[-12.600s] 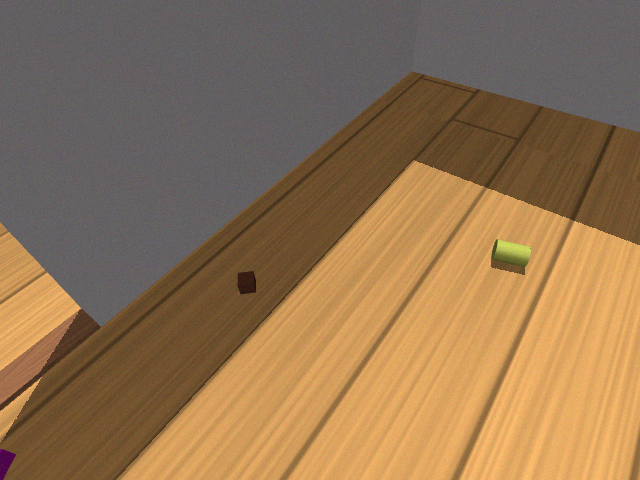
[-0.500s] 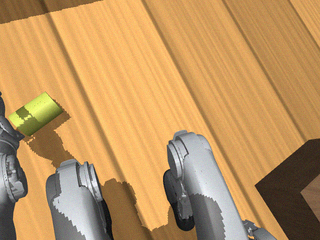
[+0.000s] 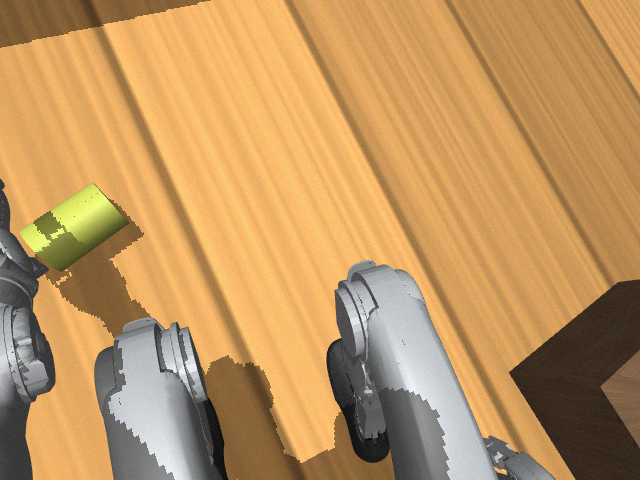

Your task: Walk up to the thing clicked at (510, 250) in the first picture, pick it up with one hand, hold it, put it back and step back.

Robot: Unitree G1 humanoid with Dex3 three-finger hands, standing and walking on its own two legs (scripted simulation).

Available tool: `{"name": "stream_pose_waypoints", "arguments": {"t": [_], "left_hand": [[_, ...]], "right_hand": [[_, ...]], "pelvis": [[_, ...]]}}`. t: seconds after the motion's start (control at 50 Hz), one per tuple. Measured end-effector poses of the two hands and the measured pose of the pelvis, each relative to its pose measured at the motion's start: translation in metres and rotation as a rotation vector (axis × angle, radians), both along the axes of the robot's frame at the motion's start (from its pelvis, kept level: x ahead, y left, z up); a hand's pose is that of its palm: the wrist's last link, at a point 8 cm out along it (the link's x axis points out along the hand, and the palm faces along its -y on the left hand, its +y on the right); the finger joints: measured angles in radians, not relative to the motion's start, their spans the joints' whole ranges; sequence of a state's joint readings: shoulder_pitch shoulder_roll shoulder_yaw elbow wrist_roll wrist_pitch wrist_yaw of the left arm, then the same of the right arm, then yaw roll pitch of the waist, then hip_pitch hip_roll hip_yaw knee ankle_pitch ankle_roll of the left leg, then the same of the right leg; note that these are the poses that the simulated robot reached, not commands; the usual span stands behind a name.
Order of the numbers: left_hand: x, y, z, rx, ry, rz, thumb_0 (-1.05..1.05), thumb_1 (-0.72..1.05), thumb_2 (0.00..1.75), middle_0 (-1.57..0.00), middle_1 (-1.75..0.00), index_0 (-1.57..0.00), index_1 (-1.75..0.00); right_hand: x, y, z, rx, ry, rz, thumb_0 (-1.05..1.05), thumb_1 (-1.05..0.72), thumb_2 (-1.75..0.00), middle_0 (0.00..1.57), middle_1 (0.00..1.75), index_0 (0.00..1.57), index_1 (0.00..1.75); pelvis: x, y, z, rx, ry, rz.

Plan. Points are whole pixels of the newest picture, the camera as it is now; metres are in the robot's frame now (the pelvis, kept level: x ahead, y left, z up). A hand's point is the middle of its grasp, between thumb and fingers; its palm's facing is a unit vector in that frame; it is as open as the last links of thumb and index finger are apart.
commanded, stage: rise first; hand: left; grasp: from above
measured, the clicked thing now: (77, 226) +0.50 +0.28 -0.29
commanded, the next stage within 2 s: approach in 0.10 s
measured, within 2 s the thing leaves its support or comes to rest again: neither
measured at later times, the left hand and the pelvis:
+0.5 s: hand (43, 204) +0.49 +0.27 -0.15, palm faces -0.30 -0.23 -0.93, open 13.7 cm; pelvis +0.00 +0.00 +0.00, yaw +0 degrees
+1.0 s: hand (49, 233) +0.46 +0.28 -0.19, palm faces -0.38 -0.25 -0.89, open 14.2 cm; pelvis -0.01 -0.01 -0.01, yaw +0 degrees
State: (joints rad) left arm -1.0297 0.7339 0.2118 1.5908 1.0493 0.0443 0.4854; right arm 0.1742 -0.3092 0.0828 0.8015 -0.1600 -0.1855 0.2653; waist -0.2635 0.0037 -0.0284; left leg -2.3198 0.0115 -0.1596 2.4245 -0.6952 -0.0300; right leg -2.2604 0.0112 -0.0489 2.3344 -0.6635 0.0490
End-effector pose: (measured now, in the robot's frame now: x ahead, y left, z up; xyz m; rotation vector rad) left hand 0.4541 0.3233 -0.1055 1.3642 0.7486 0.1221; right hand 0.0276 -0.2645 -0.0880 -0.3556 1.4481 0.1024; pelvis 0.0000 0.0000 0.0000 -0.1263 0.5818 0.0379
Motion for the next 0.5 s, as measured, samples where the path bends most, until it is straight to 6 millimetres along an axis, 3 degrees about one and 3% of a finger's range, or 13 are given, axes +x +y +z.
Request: {"name": "stream_pose_waypoints", "arguments": {"t": [0.32,0.4,0.5], "left_hand": [[0.0,-0.008,-0.003,0.006,-0.008,-0.021,0.0,-0.38,0.87,-0.31,-0.77,-0.27,-0.81],[0.008,-0.021,-0.001,0.005,-0.018,-0.036,0.0,-0.42,0.9,-0.28,-0.81,-0.24,-0.84],[0.035,-0.048,0.008,-0.009,-0.057,-0.064,0.0,-0.47,0.94,-0.24,-0.85,-0.2,-0.88]], "right_hand": [[-0.003,-0.001,-0.001,-0.003,0.001,0.002,0.0,-0.9,-0.9,0.19,0.3,0.2,0.3],[-0.004,-0.001,0.001,-0.002,0.002,0.004,0.0,-0.9,-0.89,0.19,0.3,0.2,0.3],[-0.011,-0.002,0.006,-0.01,0.008,-0.012,0.0,-0.9,-0.89,0.19,0.3,0.2,0.3]], "pelvis": [[0.0,-0.001,-0.002,0.003,-0.003,-0.002],[0.0,-0.001,-0.001,0.006,0.003,-0.001],[0.0,-0.002,0.001,0.008,0.013,-0.003]]}}
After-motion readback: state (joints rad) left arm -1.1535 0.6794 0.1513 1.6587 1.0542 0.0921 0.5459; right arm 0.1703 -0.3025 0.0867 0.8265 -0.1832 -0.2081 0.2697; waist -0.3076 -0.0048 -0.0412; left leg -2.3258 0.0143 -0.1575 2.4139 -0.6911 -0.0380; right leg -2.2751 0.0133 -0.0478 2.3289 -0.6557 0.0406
